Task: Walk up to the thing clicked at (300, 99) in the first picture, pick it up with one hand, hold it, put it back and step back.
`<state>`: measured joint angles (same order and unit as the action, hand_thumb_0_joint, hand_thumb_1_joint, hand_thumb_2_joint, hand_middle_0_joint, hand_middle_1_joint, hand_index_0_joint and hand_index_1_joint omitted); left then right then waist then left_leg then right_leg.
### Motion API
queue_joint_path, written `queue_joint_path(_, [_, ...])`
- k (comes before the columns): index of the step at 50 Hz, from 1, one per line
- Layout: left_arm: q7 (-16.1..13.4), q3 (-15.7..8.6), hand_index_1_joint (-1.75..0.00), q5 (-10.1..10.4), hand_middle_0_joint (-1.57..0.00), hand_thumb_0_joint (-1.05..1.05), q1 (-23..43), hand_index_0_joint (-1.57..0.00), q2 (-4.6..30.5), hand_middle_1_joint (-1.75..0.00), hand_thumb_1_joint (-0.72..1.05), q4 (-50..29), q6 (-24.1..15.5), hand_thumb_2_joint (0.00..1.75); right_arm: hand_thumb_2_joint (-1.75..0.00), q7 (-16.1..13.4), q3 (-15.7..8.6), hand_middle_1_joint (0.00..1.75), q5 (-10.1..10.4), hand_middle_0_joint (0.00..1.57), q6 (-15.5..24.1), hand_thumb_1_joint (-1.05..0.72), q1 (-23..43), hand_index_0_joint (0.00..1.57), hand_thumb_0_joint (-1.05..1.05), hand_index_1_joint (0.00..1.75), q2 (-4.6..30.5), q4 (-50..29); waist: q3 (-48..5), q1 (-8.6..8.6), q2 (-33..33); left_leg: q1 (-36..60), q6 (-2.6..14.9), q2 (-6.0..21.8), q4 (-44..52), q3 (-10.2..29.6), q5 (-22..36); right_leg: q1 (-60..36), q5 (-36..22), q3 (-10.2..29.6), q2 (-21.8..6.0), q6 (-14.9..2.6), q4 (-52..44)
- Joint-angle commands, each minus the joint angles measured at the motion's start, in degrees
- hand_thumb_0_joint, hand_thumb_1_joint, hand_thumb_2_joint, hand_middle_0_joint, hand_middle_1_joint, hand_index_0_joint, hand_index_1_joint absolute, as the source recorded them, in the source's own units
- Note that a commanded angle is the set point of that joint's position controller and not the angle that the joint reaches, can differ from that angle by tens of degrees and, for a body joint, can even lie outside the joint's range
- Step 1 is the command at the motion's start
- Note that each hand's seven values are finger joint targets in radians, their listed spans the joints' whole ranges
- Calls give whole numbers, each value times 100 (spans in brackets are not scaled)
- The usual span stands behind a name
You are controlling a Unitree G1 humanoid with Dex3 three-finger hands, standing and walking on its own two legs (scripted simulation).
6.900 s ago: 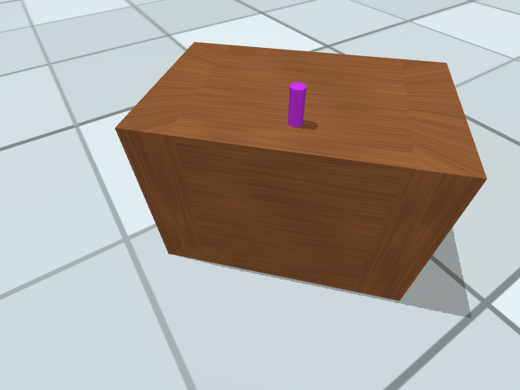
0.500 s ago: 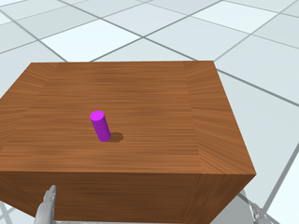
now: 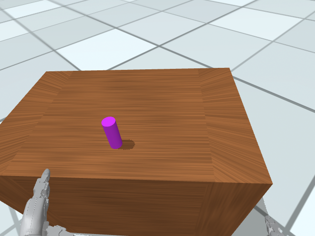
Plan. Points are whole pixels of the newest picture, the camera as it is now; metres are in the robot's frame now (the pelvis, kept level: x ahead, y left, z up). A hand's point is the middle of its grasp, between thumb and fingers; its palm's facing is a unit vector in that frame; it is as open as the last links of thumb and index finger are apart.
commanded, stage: rise first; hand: left
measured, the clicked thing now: (112, 133) +0.46 +0.21 -0.02
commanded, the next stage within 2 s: go down in 0.72 s
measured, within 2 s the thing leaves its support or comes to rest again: neither
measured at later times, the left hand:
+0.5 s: hand (51, 210) +0.17 +0.26 +0.07, palm faces +0.30 -0.87 -0.39, open 17.6 cm
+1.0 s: hand (46, 202) +0.18 +0.27 +0.08, palm faces +0.34 -0.87 -0.36, open 17.6 cm
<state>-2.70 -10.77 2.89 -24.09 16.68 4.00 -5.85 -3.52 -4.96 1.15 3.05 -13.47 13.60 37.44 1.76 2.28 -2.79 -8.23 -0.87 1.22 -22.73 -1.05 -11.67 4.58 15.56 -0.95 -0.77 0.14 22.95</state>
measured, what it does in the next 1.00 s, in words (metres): stands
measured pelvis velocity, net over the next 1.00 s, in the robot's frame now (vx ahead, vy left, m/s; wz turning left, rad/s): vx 0.00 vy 0.00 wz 0.02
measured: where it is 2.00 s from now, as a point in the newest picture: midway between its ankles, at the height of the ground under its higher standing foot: outside the picture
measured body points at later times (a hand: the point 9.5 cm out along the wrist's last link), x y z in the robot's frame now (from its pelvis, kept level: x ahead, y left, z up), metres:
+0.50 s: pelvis -0.01 +0.00 +0.00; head -0.02 -0.02 +0.45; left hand +0.15 +0.30 +0.09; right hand +0.15 -0.26 -0.09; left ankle +0.01 +0.13 -0.74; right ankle -0.03 -0.12 -0.74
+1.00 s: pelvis +0.00 +0.00 +0.00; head -0.01 -0.01 +0.45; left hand +0.16 +0.31 +0.10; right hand +0.16 -0.25 -0.09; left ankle +0.01 +0.13 -0.74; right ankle -0.03 -0.12 -0.74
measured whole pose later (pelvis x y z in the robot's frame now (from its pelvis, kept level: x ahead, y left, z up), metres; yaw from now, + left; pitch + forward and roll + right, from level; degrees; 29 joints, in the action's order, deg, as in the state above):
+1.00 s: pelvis +0.00 +0.00 +0.00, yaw +1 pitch -2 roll +0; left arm 1.1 -17.5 3.7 -24.2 16.7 -2.9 -15.8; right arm -1.9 -6.6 0.3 6.6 -13.7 13.0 37.3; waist 1.2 2.8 -2.1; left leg -11.0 -0.5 0.8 -26.4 -0.3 -13.0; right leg 6.7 16.8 -1.7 -1.3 0.5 26.0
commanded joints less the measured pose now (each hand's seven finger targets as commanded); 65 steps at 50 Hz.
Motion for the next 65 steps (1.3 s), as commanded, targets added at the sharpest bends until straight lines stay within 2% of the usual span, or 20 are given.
queue_joint_path(1, [-78, -762, -5, 7, -5, 0, 305, -5, 1140, -5, -57, -1338, -493, 2, -4, -70, -436, 5, -12, 5, 357, 51, 562, 5, 0, 5, 932, -934, -441, -8, 271, 417, 180, -97, 247, -191, 975, 312, -1185, -167, 28, -20, -428])
queue_joint_path(3, [-44, -647, -5, 4, -5, 0, 208, -5, 998, -5, -57, -1321, -551, 2, -4, -24, -185, 5, 3, 5, 356, 51, 389, 5, 0, 5, 578, -857, -331, -7, 358, 375, 196, -100, 239, -181, 1005, 293, -1203, -191, 37, -8, -445])
queue_joint_path(5, [-54, -735, -5, 5, -5, 0, 245, -5, 1126, -5, -57, -1482, -598, 2, -4, -65, -447, 5, -1, 5, 386, 51, 474, 5, 0, 5, 822, -892, -300, -39, 237, 399, 200, -129, 249, -208, 956, 369, -1224, -155, -10, 4, -462])
queue_joint_path(8, [-18, -756, -5, 13, -5, 0, 243, -5, 1107, -5, -57, -1622, -688, 2, -4, -9, -233, 5, 5, 5, 402, 51, 416, 5, 0, 5, 542, -693, -124, 14, 159, 276, 214, -150, 288, -212, 716, 431, -950, -158, -22, 0, -527])
queue_joint_path(10, [-22, -833, -5, 20, -6, 0, 145, -5, 1161, -5, -58, -1598, -730, 2, -4, -26, -470, 5, 2, 5, 448, 50, 571, 5, 0, 5, 836, -902, -262, -21, 292, 321, 219, -145, 273, -194, 775, 373, -1023, -160, -26, 5, -509])
queue_joint_path(12, [-2, -805, -5, 9, -6, 0, 230, -6, 1117, -5, -58, -1786, -810, 2, -4, -9, -303, 5, 13, 5, 482, 50, 553, 5, 0, 5, 672, -952, -230, 11, 230, 331, 215, -141, 303, -193, 694, 384, -918, -171, -4, -10, -515])
queue_joint_path(27, [1, -1014, -6, 10, -5, 0, 109, -5, 1215, -5, -58, -2051, -1073, 4, -5, 31, -510, 5, 16, 5, 633, 51, 503, 5, 0, 5, 814, -936, -251, 20, 119, 330, 180, -112, 338, -138, 699, 363, -848, -220, 56, -59, -462])
queue_joint_path(28, [13, -953, -6, 13, -5, 0, 94, -5, 1157, -6, -59, -2094, -1097, 5, -5, 61, -314, 5, 19, 5, 635, 51, 529, 5, 0, 5, 597, -853, -212, 93, 100, 277, 184, -119, 334, -141, 670, 336, -802, -236, 47, -58, -474])
queue_joint_path(30, [0, -1041, -7, 10, -6, 0, 58, -5, 1207, -6, -59, -1975, -1099, 6, -5, 30, -559, 5, -1, 5, 645, 51, 393, 5, 0, 5, 832, -791, -163, 12, 230, 267, 185, -107, 323, -141, 660, 360, -801, -232, 66, -43, -491])
queue_joint_path(37, [4, -1152, -7, 23, -5, 0, 142, -4, 1296, -6, -59, -2100, -1160, 7, -6, 44, -560, 5, 26, 5, 691, 52, 608, 5, 0, 5, 877, -969, -325, 45, 115, 341, 177, -115, 311, -125, 792, 331, -918, -226, 59, -64, -431])
queue_joint_path(39, [28, -984, -7, 9, -5, 0, 73, -4, 1118, -6, -60, -2042, -1165, 7, -6, 86, -324, 5, 28, 5, 665, 51, 460, 5, 0, 5, 557, -693, -143, 113, 72, 224, 161, -102, 345, -111, 711, 350, -814, -254, 87, -76, -428])
queue_joint_path(41, [-8, -1128, -7, 12, -6, 0, 76, -5, 1239, -6, -60, -1994, -1166, 8, -6, 44, -588, 5, 14, 5, 703, 51, 546, 5, 0, 5, 900, -865, -306, 46, 106, 305, 156, -84, 333, -98, 772, 329, -878, -249, 90, -77, -400])
queue_joint_path(42, [16, -1077, -3, 11, -5, 0, 33, -6, 1179, -3, -57, -1825, -1150, 0, -5, 51, -496, 5, 25, 5, 713, 51, 512, 5, 0, 5, 828, -909, -252, 37, 240, 289, 162, -83, 316, -107, 754, 339, -870, -247, 100, -59, -415])
queue_joint_path(43, [186, -844, -6, 179, -6, 0, 381, -6, 521, -5, -60, -2289, -1340, 4, -5, 167, -44, 5, -39, 5, 699, 51, 616, 5, 0, 5, 302, -834, -427, 51, 227, 81, 136, -96, 47, -63, 686, 441, -780, -213, 88, -32, -214])
queue_joint_path(45, [221, -1520, -6, 196, -6, 0, 349, -6, 1277, -6, -61, -1911, -1395, 3, -5, 82, -652, 5, -63, 5, 703, 50, 475, 5, 0, 5, 1040, -915, -561, -19, 327, 127, 135, -110, -50, -69, 755, 483, -840, -187, 58, -5, -181])
queue_joint_path(47, [285, -1391, -6, 113, -6, 0, 509, -6, 1234, -6, -60, -1950, -1418, 3, -5, 131, -364, 5, -66, 5, 648, 51, 402, 5, 0, 5, 694, -985, -527, -6, 165, 63, 147, -151, -116, -90, 766, 543, -890, -143, 13, -8, -149])
queue_joint_path(53, [541, -1796, -7, 407, -5, 0, 1285, -5, 1583, -6, -59, -1415, -1425, 6, -5, 76, -512, 5, -23, 5, 563, 51, 496, 5, 0, 5, 788, -677, -473, -100, 39, -87, 120, -145, -195, -53, 674, 757, -860, -156, 16, -2, 0])
queue_joint_path(55, [770, -1801, -6, 604, -5, 0, 1540, -5, 1483, -6, -60, -1013, -1375, 6, -5, 71, -301, 5, 15, 5, 555, 52, 612, 5, 0, 5, 571, -619, -447, -132, 152, -169, 148, -145, -230, -28, 591, 787, -821, -152, -2, 19, -3])
queue_joint_path(62, [1803, -2196, -5, 1204, -4, 0, 2961, -3, 2264, -4, -56, 2, -1208, 7, -5, -149, -206, 5, 103, 5, 588, 51, 809, 5, 0, 5, 726, -384, -841, -237, 85, -126, 187, -134, -290, 45, 673, 875, -956, -136, -22, -2, 66])
queue_joint_path(65, [2176, -2434, -4, 1397, -4, 0, 3262, -4, 2588, -4, -54, 494, -1096, 6, -5, -194, -48, 5, 129, 5, 598, 52, 807, 5, 0, 5, 641, -381, -1209, -120, 1, -80, 206, -163, -382, 34, 1085, 700, -1357, -105, -58, -2, 115])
